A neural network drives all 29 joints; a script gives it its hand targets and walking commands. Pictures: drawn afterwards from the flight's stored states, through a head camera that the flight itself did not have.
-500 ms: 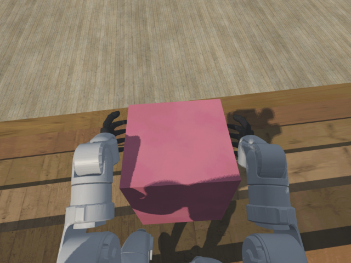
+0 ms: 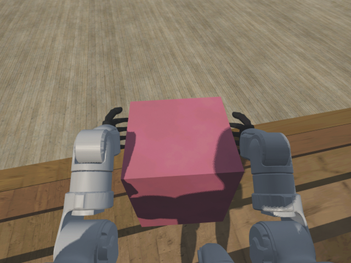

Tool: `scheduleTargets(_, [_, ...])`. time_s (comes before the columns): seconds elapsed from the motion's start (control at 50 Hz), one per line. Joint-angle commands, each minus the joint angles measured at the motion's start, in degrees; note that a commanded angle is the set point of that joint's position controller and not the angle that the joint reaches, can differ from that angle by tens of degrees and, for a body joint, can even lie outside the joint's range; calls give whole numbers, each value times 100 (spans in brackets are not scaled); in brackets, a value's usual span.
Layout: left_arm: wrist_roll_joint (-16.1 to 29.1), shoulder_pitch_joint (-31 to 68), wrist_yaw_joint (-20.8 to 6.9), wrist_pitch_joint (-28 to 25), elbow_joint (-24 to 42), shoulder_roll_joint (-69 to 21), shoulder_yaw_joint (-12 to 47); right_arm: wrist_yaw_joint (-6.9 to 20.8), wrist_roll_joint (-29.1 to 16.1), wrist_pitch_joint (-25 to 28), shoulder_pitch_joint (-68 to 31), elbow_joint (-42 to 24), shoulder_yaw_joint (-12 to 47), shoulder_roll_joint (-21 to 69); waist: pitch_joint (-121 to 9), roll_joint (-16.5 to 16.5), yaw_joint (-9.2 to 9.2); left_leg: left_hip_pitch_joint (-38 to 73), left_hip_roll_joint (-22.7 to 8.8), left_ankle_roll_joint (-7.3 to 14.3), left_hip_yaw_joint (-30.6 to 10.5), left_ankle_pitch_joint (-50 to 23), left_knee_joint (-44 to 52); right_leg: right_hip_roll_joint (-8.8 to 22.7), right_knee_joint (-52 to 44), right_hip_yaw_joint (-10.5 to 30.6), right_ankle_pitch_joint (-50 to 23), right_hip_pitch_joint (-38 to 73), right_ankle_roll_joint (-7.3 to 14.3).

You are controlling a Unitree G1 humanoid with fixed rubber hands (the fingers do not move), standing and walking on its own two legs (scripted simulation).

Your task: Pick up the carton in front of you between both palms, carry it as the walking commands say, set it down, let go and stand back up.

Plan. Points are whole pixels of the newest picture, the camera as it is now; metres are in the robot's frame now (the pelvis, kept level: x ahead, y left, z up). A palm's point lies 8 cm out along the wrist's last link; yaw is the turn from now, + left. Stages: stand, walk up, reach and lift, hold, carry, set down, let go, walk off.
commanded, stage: carry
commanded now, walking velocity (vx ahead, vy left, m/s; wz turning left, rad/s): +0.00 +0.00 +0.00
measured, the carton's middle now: (179, 165) +0.33 -0.02 +0.03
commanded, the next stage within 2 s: none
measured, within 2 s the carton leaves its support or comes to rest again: neither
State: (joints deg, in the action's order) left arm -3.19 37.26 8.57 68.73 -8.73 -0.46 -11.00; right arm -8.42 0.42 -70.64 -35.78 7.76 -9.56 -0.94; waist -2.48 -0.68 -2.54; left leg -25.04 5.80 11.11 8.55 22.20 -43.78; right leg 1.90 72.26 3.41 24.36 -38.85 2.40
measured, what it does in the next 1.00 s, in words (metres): goes down: right foot 0.12 m lower, then left foot 0.12 m lower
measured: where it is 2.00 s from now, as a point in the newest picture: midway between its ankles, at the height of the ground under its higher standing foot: (163, 155)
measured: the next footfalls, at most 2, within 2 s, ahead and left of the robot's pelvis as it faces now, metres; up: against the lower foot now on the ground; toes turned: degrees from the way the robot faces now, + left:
right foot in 0.44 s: +0.39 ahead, -0.04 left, -0.12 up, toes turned +1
left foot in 0.96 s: +0.70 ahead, +0.07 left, -0.25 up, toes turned -1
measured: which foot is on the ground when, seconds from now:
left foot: down 0.00-0.46, up 0.48-0.94, down 0.96-1.00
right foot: up 0.00-0.42, down 0.44-0.96, up 0.98-1.00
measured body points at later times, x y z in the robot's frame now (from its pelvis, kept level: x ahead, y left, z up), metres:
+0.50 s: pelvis +0.28 -0.01 -0.10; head +0.27 -0.01 +0.35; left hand +0.64 +0.16 +0.05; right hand +0.65 -0.15 +0.04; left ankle +0.09 +0.03 -0.63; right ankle +0.35 -0.04 -0.82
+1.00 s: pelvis +0.58 +0.01 -0.22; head +0.58 +0.01 +0.23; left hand +0.94 +0.18 -0.10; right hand +0.94 -0.12 -0.11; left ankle +0.67 +0.07 -0.93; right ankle +0.41 -0.05 -0.76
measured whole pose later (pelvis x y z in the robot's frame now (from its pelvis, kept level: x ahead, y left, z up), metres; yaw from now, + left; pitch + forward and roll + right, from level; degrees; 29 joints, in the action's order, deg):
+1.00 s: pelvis +0.58 +0.01 -0.22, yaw +1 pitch +2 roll +1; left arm 0.3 35.1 8.0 60.9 -7.9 1.4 -10.8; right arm -8.0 5.3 -64.2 -32.9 3.7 -9.1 2.8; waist -1.7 0.6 -0.1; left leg -28.3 5.0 4.9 6.6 -7.5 -35.7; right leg -5.7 90.1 -2.9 39.2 -22.5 3.3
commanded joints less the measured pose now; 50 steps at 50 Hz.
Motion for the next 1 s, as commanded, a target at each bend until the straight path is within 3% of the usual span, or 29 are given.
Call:
scheduleTargets(0.0, [2222,3582,-1291,-154,327,-6326,3309,1482,-2592,352,-4586,-742,3411,6460,-2152,-390,5,1963,-1856,39,-2869,-2891,1505,74,-509,-200,-395,-536,-77])
scheduleTargets(0.06, [2181,3511,-1298,-355,321,-6591,3428,1605,-2536,521,-4397,-607,3449,6739,-2431,-357,38,2729,-1770,-299,-2536,-4188,1082,232,-152,-211,-1250,-986,-81])
scheduleTargets(0.18, [2252,3463,-1194,-603,765,-6687,3952,1607,-2330,758,-3850,-917,3500,6529,-2243,-645,-247,3834,-1515,-573,-2120,-5739,454,48,-162,-526,-1142,-1731,-126])
scheduleTargets(0.22, [2229,3383,-1145,-611,908,-6570,4065,1569,-2357,767,-3738,-1100,3566,6342,-2111,-538,-459,4468,-1215,-700,-1949,-5188,217,-117,-1072,-586,-1811,-2229,-147])
scheduleTargets(0.26, [2238,3253,-1113,-563,985,-6357,4095,1525,-2389,740,-3602,-1177,3591,6112,-2034,-787,-603,4661,-1074,-765,-1826,-5854,15,-300,-1851,-837,-2324,-2171,-202])
scheduleTargets(0.34, [1921,2816,-1120,-413,764,-5775,3654,1543,-2532,668,-3468,-1015,3755,6082,-1721,-255,-600,2696,-478,-618,-1234,-3949,-590,-653,-4815,-1361,-4855,699,-157])
scheduleTargets(0.38, [1737,2801,-1135,-338,643,-5485,3401,1604,-2565,662,-3505,-809,3764,6099,-1785,-514,6,1607,-605,-632,-1158,-4034,-1238,-564,-4884,-1189,-5014,2390,57])
scheduleTargets(0.4, [1692,2719,-1159,-303,588,-5385,3326,1625,-2557,658,-3689,-769,3763,6095,-2232,-617,733,912,-956,-738,-1142,-4669,-2304,-227,-4359,-799,-4956,3800,298])
scheduleTargets(0.42, [1676,2659,-1196,-287,531,-5271,3270,1629,-2514,642,-3908,-756,3736,6097,-2365,341,1587,-242,-595,-1058,-583,-3287,-4417,-163,-4300,-880,-4677,5061,577])
scheduleTargets(0.44, [1651,2661,-1244,-246,330,-5156,3117,1611,-2484,578,-3976,-555,3622,6041,-1913,1447,1688,-1592,307,-1203,-190,1454,-5707,186,-4034,-303,-5110,5508,818])
scheduleTargets(0.46, [1677,2754,-1291,-179,51,-5049,3033,1547,-2345,473,-4023,-420,3482,5884,-2058,1126,795,-2259,54,-1214,-1122,1580,-5845,1265,-3430,1170,-6616,5881,1306])
scheduleTargets(0.48, [1991,3063,-1343,-156,100,-5396,3216,1456,-2109,400,-4007,-481,3234,5563,-2417,813,695,-2144,-268,-1134,-1295,994,-5421,1640,-3902,2072,-4623,5455,1793])
scheduleTargets(0.5, [2322,3466,-1419,-108,266,-5668,3366,1359,-1938,362,-4158,-536,3088,5484,-1853,307,470,-1797,-497,-956,-1245,841,-4720,1394,-4084,1890,-3956,4303,1506])
scheduleTargets(0.52, [2556,3939,-1473,-104,283,-5818,3462,1285,-1846,339,-4174,-475,2981,5500,-2198,436,400,-2058,-578,-911,-1397,828,-4411,1587,-4048,2547,-2311,4176,1772])
scheduleTargets(0.54, [2786,4093,-1528,-119,357,-6164,3554,1237,-1760,361,-4162,-628,2862,5556,-2123,247,391,-2067,-723,-909,-1515,754,-4059,1591,-4000,2899,-1729,3642,1824])
scheduleTargets(0.56, [2956,4199,-1577,-134,374,-6390,3624,1210,-1684,390,-4144,-568,2783,5682,-1906,-68,398,-1756,-743,-946,-1469,319,-3153,1388,-4297,2592,-1366,2994,1743])
scheduleTargets(0.58, [3087,4324,-1617,-183,391,-6612,3679,1202,-1629,442,-4171,-620,2755,5747,-1850,104,474,-1521,-645,-979,-1250,598,-2578,1274,-4325,2521,-1554,2676,1626])
scheduleTargets(0.62, [3177,4462,-1669,-286,399,-6835,3728,1218,-1635,548,-4137,-607,2896,6019,-2023,391,555,-1375,-623,-1021,-1025,290,-2379,1239,-4230,2304,-2998,2714,1379])
scheduleTargets(0.64, [3201,4473,-1685,-348,425,-6974,3730,1234,-1635,609,-4062,-624,2957,6161,-2291,422,525,-1464,-777,-1012,-1072,-831,-2891,1256,-3933,2170,-3743,2924,1189])
scheduleTargets(0.66, [3170,4407,-1692,-414,419,-7032,3744,1242,-1613,667,-3975,-612,3011,6242,-2365,366,517,-1852,-846,-1003,-1132,-936,-2844,1201,-3734,2030,-4154,3263,1089])
scheduleTargets(0.68, [3141,4315,-1706,-463,404,-7097,3770,1241,-1611,716,-3941,-586,3101,6322,-2286,221,631,-2191,-832,-1003,-1133,-1535,-2526,779,-3512,1566,-4237,3582,982])
scheduleTargets(0.74, [3001,3753,-1718,-619,304,-7076,3789,1242,-1651,841,-3732,-632,3325,6470,-2273,366,865,-3133,-732,-999,-1028,-1964,-1910,347,-2805,1385,-3943,4637,899])
scheduleTargets(0.82, [2869,3368,-1682,-779,476,-6890,3855,1202,-1653,958,-3612,-856,3591,6304,-1915,329,1083,-2029,-368,-1119,-417,-3247,778,-165,-2427,743,-3464,4158,814])
scheduleTargets(0.88, [2882,3153,-1627,-774,669,-6616,3911,1138,-1703,921,-3576,-1165,3697,6013,-1991,738,911,427,47,-945,194,-4624,1427,-433,-1650,-135,-3328,2807,508])
scheduleTargets(0.9, [2879,3038,-1620,-750,622,-6499,3892,1120,-1643,878,-3470,-1168,3639,5832,-2383,974,402,1500,24,-845,100,-4706,936,-164,-901,-126,-4380,2475,321])
scheduleTargets(0.92, [2818,3066,-1617,-727,623,-6340,3893,1117,-1608,846,-3235,-1123,3589,5680,-2573,681,-232,2460,-212,-729,-56,-4566,1491,-33,303,-296,-4901,2041,93])
scheduleTargets(0.94, [2727,3184,-1609,-688,600,-6206,3886,1139,-1596,819,-3147,-1080,3528,5520,-2399,-255,-817,3116,-733,-353,-472,-4708,1988,-523,2530,-687,-2561,1320,-144])
scheduleTargets(0.96, [2619,3087,-1585,-550,497,-6101,3769,1142,-1619,770,-3002,-855,3428,5317,-2517,-1201,-320,4641,-1817,249,-1918,-7870,509,-1011,3427,-698,1859,-623,-239])
scheduleTargets(0.98, [2471,2816,-1528,-426,385,-5936,3557,1158,-1633,739,-3112,-803,3413,5257,-3327,-1103,-354,5261,-2745,1239,-3899,-5497,817,-858,3589,-1,1326,-1687,-237])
